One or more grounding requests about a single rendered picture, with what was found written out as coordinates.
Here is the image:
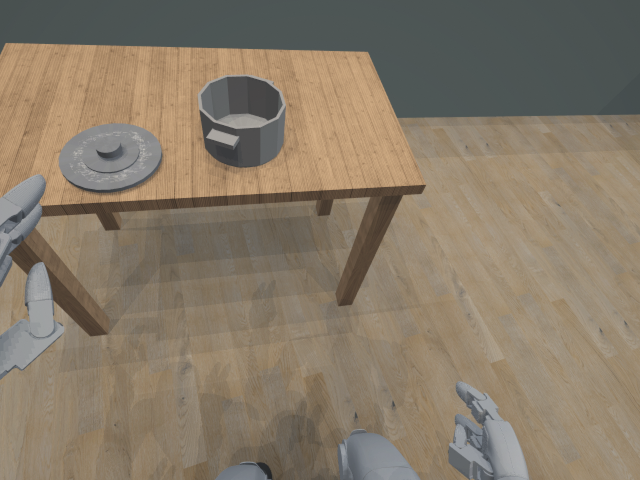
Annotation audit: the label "pot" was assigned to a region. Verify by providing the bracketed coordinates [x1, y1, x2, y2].
[198, 74, 286, 168]

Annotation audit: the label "table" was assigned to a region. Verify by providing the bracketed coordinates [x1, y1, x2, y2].
[0, 43, 426, 337]

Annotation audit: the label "robot right hand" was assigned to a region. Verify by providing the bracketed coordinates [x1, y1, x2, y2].
[448, 381, 529, 480]

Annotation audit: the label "right robot thigh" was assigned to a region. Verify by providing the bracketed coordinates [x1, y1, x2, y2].
[337, 433, 421, 480]

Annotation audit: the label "robot left hand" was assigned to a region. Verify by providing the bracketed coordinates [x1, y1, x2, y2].
[0, 174, 64, 380]

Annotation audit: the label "lid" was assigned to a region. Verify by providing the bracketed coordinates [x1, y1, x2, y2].
[59, 123, 162, 193]

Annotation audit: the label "knob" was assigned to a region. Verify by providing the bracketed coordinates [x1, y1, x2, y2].
[95, 137, 122, 158]

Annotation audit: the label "left robot shin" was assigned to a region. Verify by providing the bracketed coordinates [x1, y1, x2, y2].
[239, 462, 265, 475]

